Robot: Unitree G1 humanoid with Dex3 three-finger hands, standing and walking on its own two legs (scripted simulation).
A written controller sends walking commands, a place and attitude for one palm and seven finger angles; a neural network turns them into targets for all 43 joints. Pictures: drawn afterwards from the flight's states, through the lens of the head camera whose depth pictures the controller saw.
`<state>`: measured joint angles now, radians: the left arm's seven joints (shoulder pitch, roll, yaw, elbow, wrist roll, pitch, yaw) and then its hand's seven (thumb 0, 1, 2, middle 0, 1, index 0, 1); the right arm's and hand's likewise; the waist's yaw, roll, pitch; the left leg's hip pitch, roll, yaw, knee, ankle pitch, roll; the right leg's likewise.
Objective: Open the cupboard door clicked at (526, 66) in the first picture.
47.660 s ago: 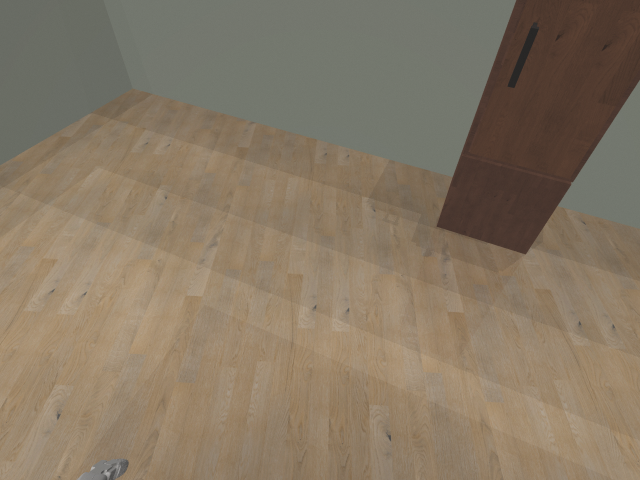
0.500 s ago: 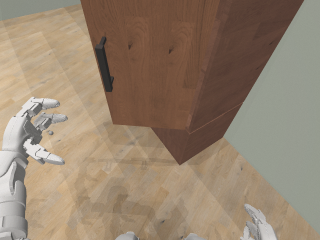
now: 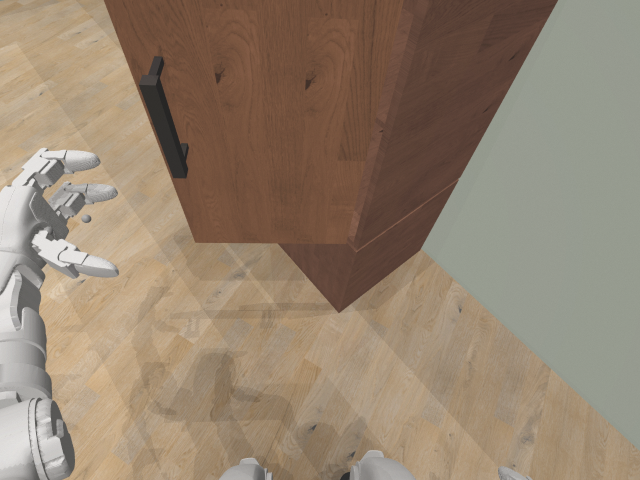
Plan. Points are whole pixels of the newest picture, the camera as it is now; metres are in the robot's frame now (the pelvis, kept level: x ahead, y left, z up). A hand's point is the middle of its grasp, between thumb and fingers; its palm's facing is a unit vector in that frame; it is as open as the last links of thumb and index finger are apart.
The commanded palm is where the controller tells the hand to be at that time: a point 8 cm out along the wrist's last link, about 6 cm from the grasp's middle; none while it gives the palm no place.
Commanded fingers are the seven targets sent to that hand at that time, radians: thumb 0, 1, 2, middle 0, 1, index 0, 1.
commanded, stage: move the hooked fingers beside the handle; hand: left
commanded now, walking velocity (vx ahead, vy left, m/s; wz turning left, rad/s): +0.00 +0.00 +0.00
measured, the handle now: (169, 122) +0.58 +0.22 +0.07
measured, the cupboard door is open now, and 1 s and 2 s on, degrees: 52 52 52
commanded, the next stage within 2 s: slide the fingers in behind the handle in 1.88 s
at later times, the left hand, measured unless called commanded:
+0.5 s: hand (103, 173) +0.47 +0.28 +0.08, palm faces +0.02 -1.00 -0.01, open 14.0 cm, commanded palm +0.45 +0.32 +0.07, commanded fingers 0.00 -0.50 0.30 -0.30 -1.20 -0.30 -1.20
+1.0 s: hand (115, 138) +0.53 +0.28 +0.08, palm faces +0.01 -1.00 -0.01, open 14.0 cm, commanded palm +0.51 +0.32 +0.07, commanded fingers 0.00 -0.50 0.30 -0.30 -1.20 -0.30 -1.20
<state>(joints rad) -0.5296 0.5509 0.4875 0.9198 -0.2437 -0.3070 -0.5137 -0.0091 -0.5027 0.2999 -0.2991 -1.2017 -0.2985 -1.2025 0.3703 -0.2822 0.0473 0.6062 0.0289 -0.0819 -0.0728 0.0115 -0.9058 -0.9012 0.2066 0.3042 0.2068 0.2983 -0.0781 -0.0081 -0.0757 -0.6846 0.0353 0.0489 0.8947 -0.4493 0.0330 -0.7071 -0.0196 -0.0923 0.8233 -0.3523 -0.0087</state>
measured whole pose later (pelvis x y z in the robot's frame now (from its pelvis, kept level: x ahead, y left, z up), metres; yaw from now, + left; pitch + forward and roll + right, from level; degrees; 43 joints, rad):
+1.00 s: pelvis +0.00 +0.01 -0.02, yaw -2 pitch +23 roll -5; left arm -1.03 0.86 0.53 1.30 -0.07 -0.30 -0.49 -0.01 -0.50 0.30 -0.30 -1.20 -0.30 -1.20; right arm 0.44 -0.29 0.08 0.59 -0.01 0.08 -0.05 0.00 -0.91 -0.90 0.21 0.30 0.21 0.30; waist -0.23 0.00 -0.06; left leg -0.94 0.06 0.03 1.01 -0.48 0.04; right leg -0.93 0.01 -0.10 0.88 -0.35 0.00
